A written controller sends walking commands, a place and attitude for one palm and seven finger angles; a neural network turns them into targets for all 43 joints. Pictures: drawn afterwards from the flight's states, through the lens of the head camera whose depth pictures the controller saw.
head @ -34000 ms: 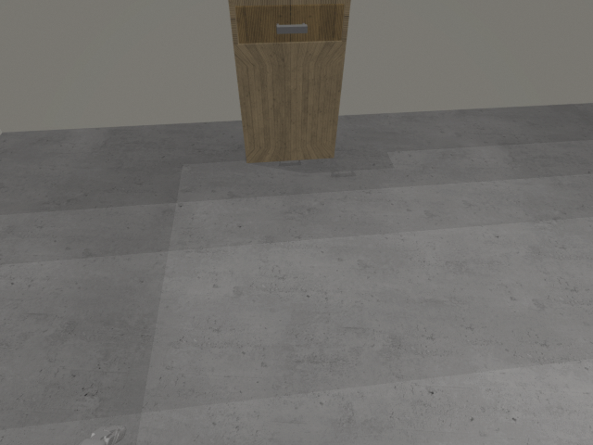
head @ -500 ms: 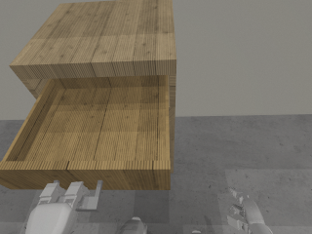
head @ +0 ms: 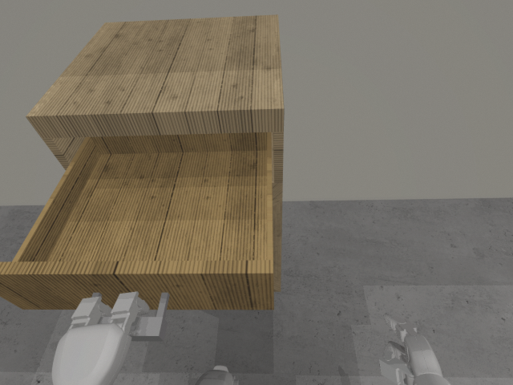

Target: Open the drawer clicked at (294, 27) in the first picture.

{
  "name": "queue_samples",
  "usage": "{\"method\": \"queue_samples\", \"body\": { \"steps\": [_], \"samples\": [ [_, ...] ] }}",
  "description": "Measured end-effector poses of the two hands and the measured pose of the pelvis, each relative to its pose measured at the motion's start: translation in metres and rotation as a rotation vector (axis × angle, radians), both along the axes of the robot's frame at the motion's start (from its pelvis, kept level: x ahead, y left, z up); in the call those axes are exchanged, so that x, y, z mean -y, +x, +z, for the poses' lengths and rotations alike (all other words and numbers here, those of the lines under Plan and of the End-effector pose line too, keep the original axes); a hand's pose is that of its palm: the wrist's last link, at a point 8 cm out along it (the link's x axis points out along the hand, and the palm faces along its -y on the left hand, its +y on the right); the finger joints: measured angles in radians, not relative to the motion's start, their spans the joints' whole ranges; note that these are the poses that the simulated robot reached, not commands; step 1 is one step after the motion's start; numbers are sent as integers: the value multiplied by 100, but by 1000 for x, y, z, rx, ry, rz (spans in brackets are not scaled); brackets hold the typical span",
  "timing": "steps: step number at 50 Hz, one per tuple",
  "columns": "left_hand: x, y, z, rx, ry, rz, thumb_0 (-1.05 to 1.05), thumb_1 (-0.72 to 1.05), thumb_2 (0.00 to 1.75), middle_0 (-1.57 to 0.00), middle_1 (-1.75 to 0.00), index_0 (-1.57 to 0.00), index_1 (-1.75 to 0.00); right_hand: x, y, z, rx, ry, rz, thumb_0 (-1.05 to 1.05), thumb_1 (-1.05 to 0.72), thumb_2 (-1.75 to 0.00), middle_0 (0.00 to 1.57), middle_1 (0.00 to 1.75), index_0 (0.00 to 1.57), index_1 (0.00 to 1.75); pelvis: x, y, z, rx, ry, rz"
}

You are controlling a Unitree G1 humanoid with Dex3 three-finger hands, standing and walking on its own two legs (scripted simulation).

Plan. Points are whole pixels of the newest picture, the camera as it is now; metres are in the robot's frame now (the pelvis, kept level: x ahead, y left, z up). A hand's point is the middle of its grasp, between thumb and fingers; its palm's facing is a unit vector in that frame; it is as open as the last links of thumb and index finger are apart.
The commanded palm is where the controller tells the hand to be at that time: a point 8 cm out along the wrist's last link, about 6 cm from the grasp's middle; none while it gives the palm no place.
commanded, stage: lift the hand off the handle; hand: left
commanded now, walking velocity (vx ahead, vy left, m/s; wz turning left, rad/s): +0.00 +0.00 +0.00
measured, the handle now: (125, 313) +0.22 +0.23 +0.01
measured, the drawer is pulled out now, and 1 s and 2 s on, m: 0.30 0.29 0.29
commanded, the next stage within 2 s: draw the hand back to the body in 1.50 s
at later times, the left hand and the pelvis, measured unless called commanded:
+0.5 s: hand (105, 338) +0.18 +0.23 +0.03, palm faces +0.02 -0.10 -0.99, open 13.7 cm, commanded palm +0.16 +0.23 +0.08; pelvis +0.01 +0.00 +0.01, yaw +0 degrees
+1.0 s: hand (89, 319) +0.19 +0.23 +0.08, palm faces +0.03 -0.17 -0.99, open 13.4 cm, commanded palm +0.16 +0.23 +0.16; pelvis +0.03 +0.03 +0.03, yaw -1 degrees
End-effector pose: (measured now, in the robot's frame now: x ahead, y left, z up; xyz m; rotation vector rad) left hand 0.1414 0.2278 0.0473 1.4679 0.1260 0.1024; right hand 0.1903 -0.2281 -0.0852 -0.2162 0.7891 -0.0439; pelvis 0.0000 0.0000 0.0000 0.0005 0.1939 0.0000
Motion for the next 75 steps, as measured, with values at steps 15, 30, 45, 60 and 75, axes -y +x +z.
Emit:
{"method": "queue_samples", "body": {
  "steps": [15, 30, 45, 60, 75],
  "samples": [
    [1, 11, 1, 14, 2, 23, 0, -48, 30, -35, -124, -32, -120, -13, -4, -9, -24, 32, 5, 1, -91, -90, 20, 30, 20, 30, 1, -3, 1, 2, 3, 5],
    [-15, 16, 45, 29, -18, 49, 0, -48, 30, -34, -121, -34, -122, -13, 11, 24, 50, 29, -8, 1, -91, -90, 20, 30, 20, 30, -8, 10, 20, 60, -5, -1],
    [-13, 23, 72, 16, -54, -13, 0, -48, 30, -33, -121, -39, -124, -44, 35, 39, 82, 67, 59, 1, -91, -90, 20, 30, 20, 30, -22, 24, 31, 88, -12, -5],
    [-12, 31, 129, 133, -52, -9, 0, -49, 30, -33, -121, -33, -121, -60, 43, 50, 95, 146, 70, 1, -91, -90, 20, 30, 20, 30, -26, 32, 41, 123, -11, -15],
    [-8, 30, 163, 123, -37, -39, 0, -49, 30, -32, -120, -32, -120, -51, 55, 72, 139, 121, 93, 1, -91, -90, 20, 30, 20, 30, -19, 30, 54, 180, -12, -4]
  ]
}}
